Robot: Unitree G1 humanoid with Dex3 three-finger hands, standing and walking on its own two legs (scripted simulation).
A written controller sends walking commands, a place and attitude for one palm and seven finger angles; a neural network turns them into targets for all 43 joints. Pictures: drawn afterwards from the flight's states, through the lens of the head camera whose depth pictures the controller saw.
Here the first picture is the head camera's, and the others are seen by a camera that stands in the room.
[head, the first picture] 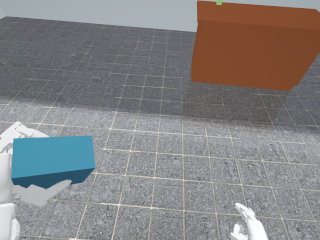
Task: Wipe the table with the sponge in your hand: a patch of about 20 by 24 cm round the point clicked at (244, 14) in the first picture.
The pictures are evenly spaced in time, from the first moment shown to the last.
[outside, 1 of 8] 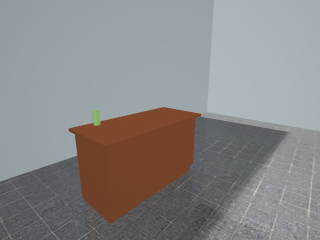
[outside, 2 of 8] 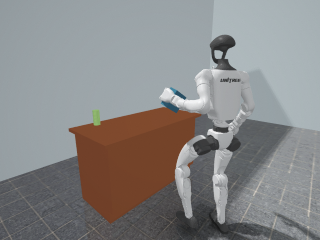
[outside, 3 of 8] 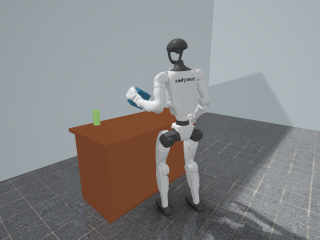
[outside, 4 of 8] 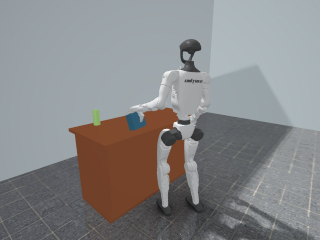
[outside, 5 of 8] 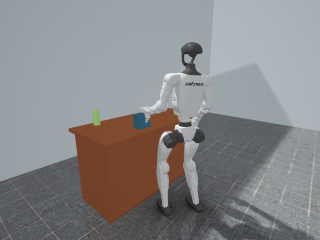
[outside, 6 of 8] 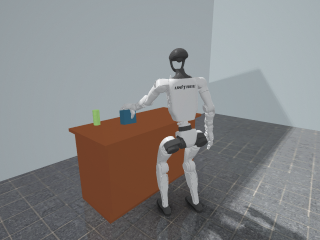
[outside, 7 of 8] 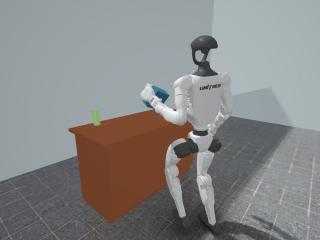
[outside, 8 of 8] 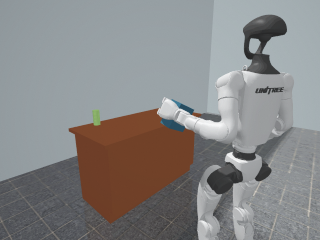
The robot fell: no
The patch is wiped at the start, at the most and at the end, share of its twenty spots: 0.00 1.00 1.00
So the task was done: yes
